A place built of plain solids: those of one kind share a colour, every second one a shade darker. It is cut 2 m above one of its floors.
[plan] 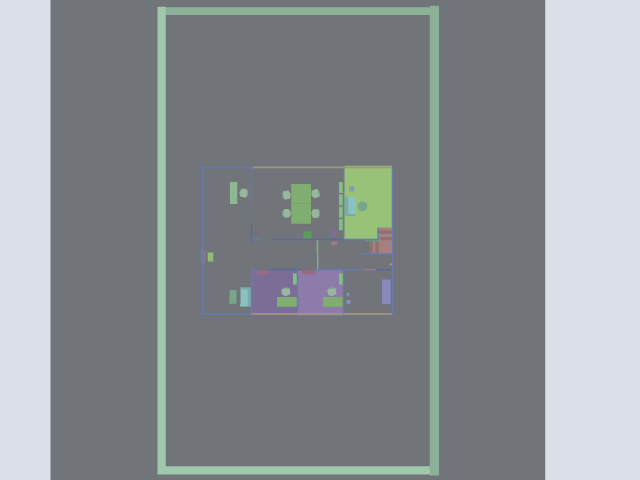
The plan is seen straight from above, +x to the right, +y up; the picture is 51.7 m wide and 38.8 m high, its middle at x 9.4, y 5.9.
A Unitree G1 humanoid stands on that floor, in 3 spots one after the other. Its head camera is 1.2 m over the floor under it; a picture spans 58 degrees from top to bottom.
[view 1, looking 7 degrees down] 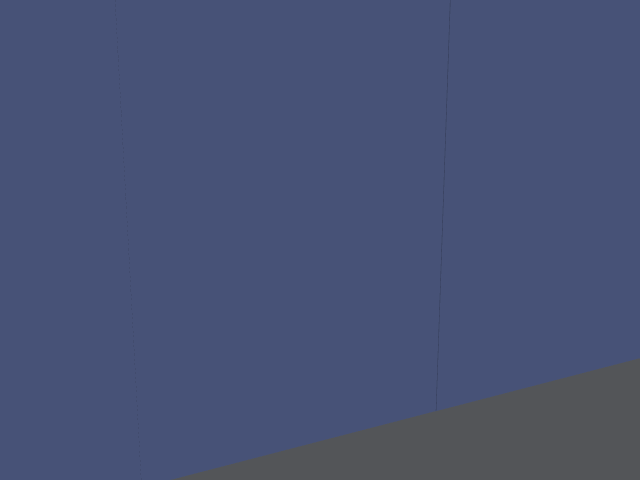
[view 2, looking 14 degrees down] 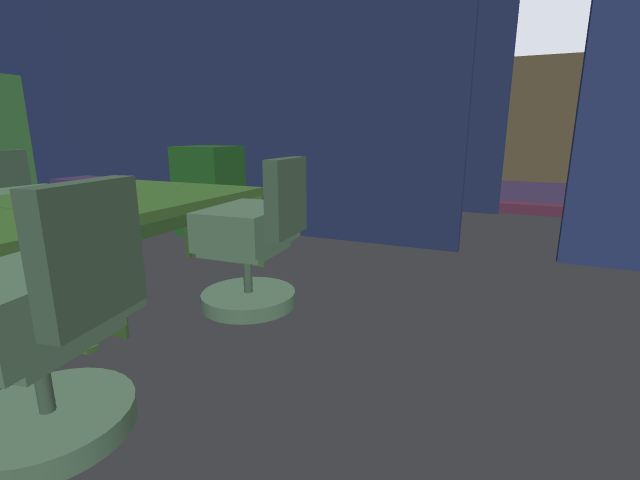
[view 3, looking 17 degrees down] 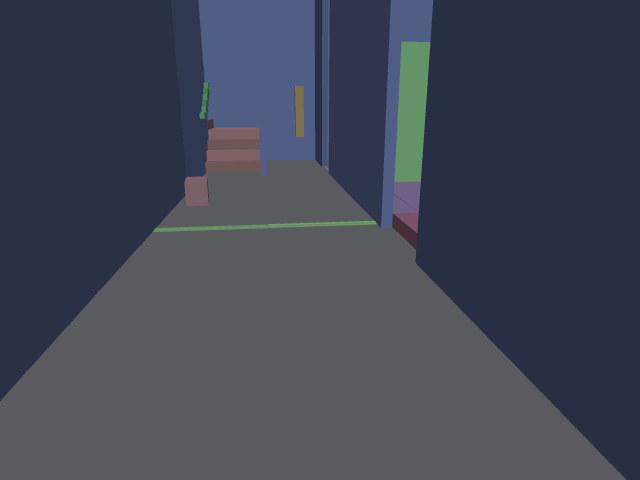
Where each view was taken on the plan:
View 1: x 12.78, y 5.31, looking -114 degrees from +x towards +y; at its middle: wall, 1.94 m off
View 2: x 5.07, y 10.50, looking -66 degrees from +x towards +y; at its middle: ground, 4.96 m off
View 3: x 4.77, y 4.72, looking -7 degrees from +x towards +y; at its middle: ground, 4.10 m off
